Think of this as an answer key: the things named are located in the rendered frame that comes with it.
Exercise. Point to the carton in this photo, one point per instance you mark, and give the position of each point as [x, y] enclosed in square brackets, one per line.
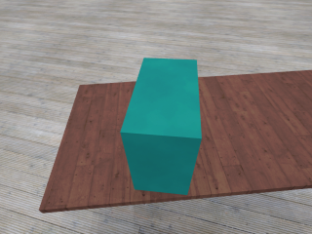
[162, 132]

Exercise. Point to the table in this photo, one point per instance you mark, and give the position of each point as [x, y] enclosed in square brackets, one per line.
[256, 138]

